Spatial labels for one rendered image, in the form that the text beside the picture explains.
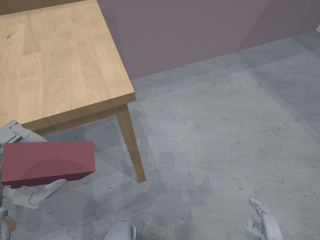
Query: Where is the robot left forearm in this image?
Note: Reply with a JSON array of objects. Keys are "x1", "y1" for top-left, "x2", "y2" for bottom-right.
[{"x1": 0, "y1": 207, "x2": 11, "y2": 240}]

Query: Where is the right robot hand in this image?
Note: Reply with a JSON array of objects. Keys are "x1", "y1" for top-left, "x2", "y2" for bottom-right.
[{"x1": 244, "y1": 198, "x2": 285, "y2": 240}]

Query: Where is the left robot thigh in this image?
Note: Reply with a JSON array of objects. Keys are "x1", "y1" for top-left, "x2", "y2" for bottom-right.
[{"x1": 104, "y1": 221, "x2": 137, "y2": 240}]

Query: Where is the left robot hand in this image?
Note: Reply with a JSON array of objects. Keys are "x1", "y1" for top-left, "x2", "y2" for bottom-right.
[{"x1": 0, "y1": 119, "x2": 67, "y2": 209}]

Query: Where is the sponge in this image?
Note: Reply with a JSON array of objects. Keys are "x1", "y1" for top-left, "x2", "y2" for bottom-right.
[{"x1": 0, "y1": 140, "x2": 96, "y2": 189}]

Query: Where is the table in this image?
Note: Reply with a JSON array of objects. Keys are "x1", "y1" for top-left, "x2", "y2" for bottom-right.
[{"x1": 0, "y1": 0, "x2": 146, "y2": 232}]

